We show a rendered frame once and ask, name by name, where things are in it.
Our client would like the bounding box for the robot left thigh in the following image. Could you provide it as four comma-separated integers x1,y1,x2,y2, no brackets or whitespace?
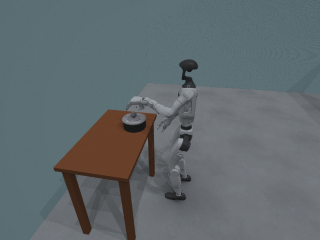
168,135,191,174

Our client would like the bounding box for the robot right forearm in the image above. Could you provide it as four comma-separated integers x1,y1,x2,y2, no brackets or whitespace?
169,111,179,120

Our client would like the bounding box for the lid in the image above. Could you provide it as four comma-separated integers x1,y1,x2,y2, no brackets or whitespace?
122,112,146,126

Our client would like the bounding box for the left robot hand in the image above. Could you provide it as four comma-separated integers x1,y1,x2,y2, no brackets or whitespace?
126,96,145,111

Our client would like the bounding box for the robot thigh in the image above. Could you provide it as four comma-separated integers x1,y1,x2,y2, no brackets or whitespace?
168,135,191,174
171,124,184,160

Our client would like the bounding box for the table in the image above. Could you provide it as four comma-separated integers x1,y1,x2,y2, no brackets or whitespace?
53,109,157,240

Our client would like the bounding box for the right robot hand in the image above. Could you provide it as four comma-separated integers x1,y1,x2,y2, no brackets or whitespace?
156,117,172,132

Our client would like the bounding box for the robot right thigh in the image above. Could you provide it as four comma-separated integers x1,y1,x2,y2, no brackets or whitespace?
171,124,184,160

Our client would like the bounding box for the pot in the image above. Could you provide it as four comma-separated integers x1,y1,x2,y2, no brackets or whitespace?
123,121,146,133

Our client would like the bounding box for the knob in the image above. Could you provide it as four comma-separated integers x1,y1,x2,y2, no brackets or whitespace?
131,111,137,118

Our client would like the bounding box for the robot left forearm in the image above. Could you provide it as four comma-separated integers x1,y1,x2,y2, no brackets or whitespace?
140,97,171,116

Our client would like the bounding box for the left robot upper arm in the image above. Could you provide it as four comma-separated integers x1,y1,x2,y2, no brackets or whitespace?
164,88,194,118

